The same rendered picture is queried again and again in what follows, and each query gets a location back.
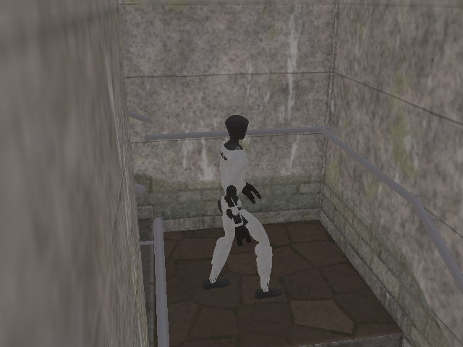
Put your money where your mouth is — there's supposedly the right robot upper arm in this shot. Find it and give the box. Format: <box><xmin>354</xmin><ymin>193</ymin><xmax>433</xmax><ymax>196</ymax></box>
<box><xmin>224</xmin><ymin>151</ymin><xmax>247</xmax><ymax>192</ymax></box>

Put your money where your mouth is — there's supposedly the left robot upper arm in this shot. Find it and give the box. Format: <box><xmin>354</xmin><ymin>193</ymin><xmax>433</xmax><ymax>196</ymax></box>
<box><xmin>219</xmin><ymin>140</ymin><xmax>228</xmax><ymax>170</ymax></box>

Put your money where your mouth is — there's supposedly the robot right foot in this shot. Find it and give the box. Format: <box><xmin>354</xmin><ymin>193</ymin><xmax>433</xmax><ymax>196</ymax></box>
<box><xmin>255</xmin><ymin>287</ymin><xmax>282</xmax><ymax>299</ymax></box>

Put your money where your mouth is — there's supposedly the robot right thigh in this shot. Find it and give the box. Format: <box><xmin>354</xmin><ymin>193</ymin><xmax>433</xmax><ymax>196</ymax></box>
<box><xmin>231</xmin><ymin>209</ymin><xmax>271</xmax><ymax>257</ymax></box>

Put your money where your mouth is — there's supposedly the robot left hand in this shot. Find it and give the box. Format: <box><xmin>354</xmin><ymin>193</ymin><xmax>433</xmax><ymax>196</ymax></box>
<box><xmin>242</xmin><ymin>182</ymin><xmax>261</xmax><ymax>204</ymax></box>

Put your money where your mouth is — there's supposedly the robot right hand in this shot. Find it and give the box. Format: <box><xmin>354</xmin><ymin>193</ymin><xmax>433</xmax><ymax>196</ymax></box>
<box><xmin>235</xmin><ymin>225</ymin><xmax>251</xmax><ymax>247</ymax></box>

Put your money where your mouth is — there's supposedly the robot right forearm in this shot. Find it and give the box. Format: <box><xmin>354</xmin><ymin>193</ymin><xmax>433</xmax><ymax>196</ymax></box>
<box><xmin>226</xmin><ymin>185</ymin><xmax>243</xmax><ymax>227</ymax></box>

